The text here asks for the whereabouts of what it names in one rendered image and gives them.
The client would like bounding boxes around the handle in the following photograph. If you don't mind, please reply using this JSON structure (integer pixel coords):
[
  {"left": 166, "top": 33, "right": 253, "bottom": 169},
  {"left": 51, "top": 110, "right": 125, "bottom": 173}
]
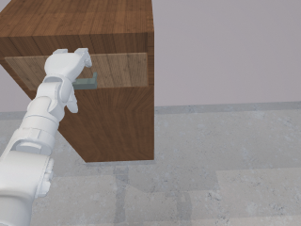
[{"left": 71, "top": 72, "right": 98, "bottom": 90}]

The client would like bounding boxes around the cabinet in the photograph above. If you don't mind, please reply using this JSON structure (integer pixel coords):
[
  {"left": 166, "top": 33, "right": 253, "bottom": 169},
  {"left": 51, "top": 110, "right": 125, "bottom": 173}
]
[{"left": 0, "top": 0, "right": 154, "bottom": 163}]

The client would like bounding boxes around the left robot hand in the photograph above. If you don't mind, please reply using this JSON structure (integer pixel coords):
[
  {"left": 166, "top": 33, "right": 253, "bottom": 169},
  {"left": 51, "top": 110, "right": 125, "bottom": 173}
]
[{"left": 44, "top": 48, "right": 92, "bottom": 113}]

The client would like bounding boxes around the drawer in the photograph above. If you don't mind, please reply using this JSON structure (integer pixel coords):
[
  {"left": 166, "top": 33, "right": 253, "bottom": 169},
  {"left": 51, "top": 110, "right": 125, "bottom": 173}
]
[{"left": 5, "top": 52, "right": 148, "bottom": 90}]

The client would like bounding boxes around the robot left forearm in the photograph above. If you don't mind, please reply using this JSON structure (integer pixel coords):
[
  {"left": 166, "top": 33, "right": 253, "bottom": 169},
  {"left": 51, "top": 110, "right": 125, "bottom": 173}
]
[{"left": 0, "top": 73, "right": 72, "bottom": 168}]

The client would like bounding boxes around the robot left upper arm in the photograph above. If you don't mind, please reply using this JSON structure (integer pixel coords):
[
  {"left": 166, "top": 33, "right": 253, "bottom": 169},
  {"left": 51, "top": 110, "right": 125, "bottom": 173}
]
[{"left": 0, "top": 150, "right": 55, "bottom": 226}]

